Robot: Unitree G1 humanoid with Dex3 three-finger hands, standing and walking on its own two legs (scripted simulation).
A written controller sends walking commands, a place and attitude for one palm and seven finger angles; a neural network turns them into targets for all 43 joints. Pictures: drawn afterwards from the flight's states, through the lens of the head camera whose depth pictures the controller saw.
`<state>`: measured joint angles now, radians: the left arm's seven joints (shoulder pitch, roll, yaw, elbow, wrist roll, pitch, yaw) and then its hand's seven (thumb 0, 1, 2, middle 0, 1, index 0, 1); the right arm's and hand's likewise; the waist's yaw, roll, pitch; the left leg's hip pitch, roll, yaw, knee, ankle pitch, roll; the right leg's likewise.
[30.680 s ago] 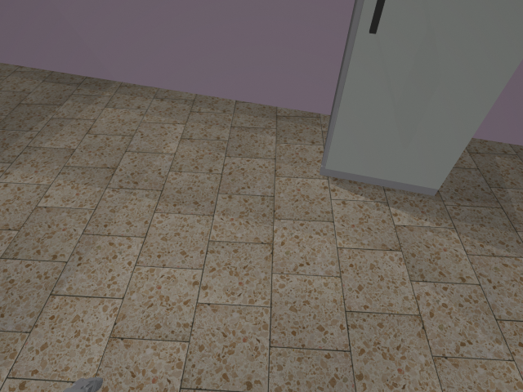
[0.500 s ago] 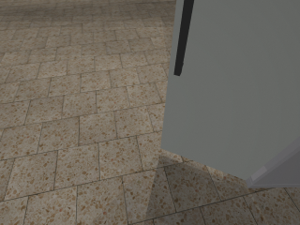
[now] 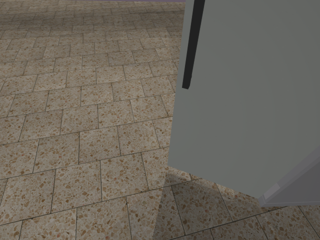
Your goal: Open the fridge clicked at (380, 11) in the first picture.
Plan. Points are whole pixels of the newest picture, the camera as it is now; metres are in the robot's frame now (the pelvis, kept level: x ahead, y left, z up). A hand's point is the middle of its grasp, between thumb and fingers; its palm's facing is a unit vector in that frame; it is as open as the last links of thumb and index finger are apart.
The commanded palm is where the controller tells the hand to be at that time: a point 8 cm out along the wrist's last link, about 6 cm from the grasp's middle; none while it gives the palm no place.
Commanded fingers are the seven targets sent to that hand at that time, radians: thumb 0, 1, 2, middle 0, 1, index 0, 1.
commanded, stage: look to check the result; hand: left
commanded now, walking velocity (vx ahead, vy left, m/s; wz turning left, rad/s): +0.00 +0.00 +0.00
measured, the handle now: (195, 35) +0.63 -0.07 +0.21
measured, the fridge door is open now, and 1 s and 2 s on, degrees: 66 66 66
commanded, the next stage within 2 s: stand and wait in 0.54 s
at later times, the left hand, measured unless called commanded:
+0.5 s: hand out of the picture +0.06 +0.24 -0.16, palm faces -0.01 -0.95 -0.32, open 7.4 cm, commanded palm none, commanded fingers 0.00 0.90 0.90 -0.20 -0.30 -0.20 -0.30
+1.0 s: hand out of the picture +0.10 +0.24 -0.16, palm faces -0.02 -0.94 -0.33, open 7.4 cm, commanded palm none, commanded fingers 0.00 0.90 0.90 -0.20 -0.30 -0.20 -0.30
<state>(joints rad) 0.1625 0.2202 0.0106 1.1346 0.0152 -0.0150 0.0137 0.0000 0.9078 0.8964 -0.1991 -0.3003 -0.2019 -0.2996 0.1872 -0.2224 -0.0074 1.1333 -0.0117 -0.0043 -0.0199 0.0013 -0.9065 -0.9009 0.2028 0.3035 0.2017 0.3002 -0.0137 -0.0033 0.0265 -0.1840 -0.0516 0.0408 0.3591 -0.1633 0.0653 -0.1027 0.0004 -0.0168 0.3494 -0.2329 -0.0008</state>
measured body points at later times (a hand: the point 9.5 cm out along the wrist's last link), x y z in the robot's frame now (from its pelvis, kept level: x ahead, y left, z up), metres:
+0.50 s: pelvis +0.01 +0.00 +0.00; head +0.03 +0.00 +0.45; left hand +0.06 +0.29 -0.14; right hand +0.08 -0.28 -0.14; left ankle +0.02 +0.07 -0.75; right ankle -0.03 -0.12 -0.75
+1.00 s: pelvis +0.02 -0.01 +0.00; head +0.04 -0.01 +0.45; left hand +0.10 +0.29 -0.13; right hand +0.10 -0.29 -0.14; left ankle +0.02 +0.07 -0.75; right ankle -0.03 -0.12 -0.75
